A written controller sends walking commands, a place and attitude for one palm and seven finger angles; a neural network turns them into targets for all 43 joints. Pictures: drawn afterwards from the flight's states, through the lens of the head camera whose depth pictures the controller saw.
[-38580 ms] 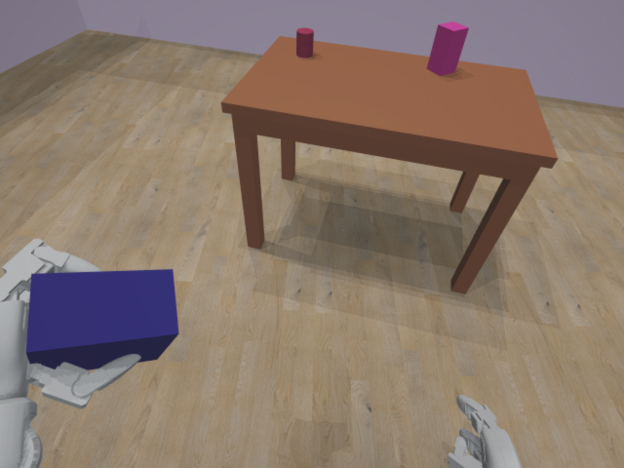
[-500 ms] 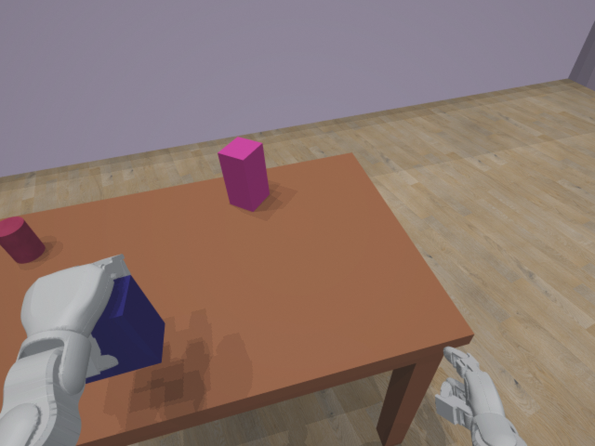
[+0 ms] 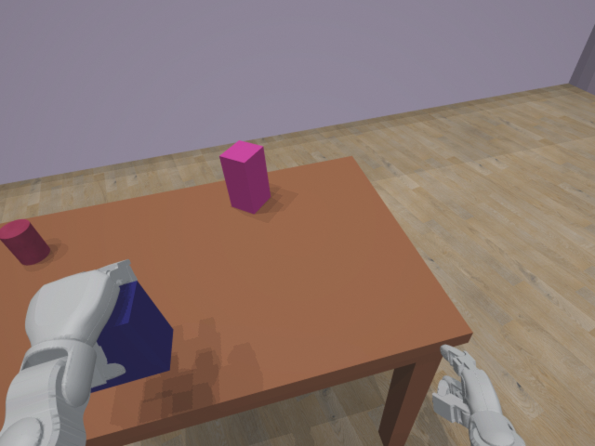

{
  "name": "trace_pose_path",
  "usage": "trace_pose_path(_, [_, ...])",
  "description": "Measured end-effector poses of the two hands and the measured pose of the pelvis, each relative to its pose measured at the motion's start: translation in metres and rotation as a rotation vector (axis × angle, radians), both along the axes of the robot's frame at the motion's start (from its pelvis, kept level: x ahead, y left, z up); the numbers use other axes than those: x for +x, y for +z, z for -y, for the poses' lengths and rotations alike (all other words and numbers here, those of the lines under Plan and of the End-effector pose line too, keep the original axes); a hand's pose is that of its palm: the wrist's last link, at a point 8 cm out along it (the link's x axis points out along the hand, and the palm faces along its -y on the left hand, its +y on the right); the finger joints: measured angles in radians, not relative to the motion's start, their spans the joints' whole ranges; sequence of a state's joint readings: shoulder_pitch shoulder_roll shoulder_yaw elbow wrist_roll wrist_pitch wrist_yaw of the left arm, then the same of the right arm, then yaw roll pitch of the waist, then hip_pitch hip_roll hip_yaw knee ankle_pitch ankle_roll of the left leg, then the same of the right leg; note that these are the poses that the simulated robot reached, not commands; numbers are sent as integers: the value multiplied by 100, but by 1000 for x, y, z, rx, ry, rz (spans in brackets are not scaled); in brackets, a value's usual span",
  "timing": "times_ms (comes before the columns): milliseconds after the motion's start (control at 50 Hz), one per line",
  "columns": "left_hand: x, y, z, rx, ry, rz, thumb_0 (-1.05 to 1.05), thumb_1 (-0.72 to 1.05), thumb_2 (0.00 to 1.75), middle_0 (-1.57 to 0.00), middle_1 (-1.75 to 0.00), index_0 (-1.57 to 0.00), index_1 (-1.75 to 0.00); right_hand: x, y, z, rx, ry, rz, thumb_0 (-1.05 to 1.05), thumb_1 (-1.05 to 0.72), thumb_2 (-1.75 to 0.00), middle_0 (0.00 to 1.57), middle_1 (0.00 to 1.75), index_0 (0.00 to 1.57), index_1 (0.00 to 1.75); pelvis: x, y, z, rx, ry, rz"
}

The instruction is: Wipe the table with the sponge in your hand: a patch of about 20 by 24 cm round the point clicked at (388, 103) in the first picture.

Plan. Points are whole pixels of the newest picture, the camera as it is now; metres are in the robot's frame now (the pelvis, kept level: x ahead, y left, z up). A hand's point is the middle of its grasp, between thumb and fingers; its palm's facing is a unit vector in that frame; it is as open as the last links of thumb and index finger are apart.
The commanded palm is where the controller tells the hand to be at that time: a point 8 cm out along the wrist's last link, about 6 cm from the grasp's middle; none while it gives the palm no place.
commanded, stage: bring the sponge back beside the body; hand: left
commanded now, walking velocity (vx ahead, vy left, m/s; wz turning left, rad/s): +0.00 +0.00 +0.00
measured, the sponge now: (118, 345) +0.19 +0.28 +0.06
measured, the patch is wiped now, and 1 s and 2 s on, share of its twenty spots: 0.90 0.90 0.90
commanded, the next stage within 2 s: step back with the hand held close in 0.42 s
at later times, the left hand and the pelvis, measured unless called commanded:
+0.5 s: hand (104, 334) +0.18 +0.28 +0.11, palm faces +0.07 -0.11 -0.99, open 10.6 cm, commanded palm +0.15 +0.27 +0.18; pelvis -0.01 +0.00 +0.00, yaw +0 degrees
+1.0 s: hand (107, 308) +0.19 +0.26 +0.15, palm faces +0.33 -0.84 -0.43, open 10.6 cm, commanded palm +0.14 +0.30 +0.17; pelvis -0.02 +0.02 -0.02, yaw +0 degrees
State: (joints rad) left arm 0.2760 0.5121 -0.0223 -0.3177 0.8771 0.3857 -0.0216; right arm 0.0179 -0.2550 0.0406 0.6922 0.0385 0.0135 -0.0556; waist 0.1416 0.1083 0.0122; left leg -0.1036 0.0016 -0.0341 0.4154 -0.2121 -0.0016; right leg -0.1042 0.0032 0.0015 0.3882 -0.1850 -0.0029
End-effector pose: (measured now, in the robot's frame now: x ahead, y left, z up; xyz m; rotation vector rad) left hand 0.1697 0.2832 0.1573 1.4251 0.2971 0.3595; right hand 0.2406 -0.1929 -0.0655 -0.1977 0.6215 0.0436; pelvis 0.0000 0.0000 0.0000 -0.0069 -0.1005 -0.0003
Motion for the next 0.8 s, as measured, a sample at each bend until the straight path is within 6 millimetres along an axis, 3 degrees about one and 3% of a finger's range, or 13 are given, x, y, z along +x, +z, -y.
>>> trace_pose_path(560, [-11,1,8,5,-10,10,0,-54,103,-68,-129,-69,-129,-3,5,0,11,12,33,2,-91,-89,20,30,20,30,-8,-1,4,1,-5,11])
trace_pose_path(620, [-9,0,3,-528,-89,210,0,-54,103,-68,-129,-69,-129,-10,13,-1,7,7,73,2,-91,-89,20,30,20,30,-10,-3,5,-6,-5,-23])
trace_pose_path(660, [-7,-1,5,-726,-153,328,0,-54,103,-68,-129,-69,-129,-21,16,2,-14,-7,83,2,-91,-89,20,30,20,30,-11,-5,5,-10,-5,-49])
trace_pose_path(720, [-4,3,10,-875,-247,468,0,-54,103,-68,-129,-69,-129,-44,11,13,-69,-52,45,2,-90,-89,20,30,20,30,-11,-9,3,-13,-4,-74])
trace_pose_path(800, [-3,11,9,-919,-334,556,0,-54,103,-68,-129,-69,-129,-79,-3,32,-124,-148,-47,2,-90,-89,20,30,20,30,-11,-13,-5,-13,-3,-101])
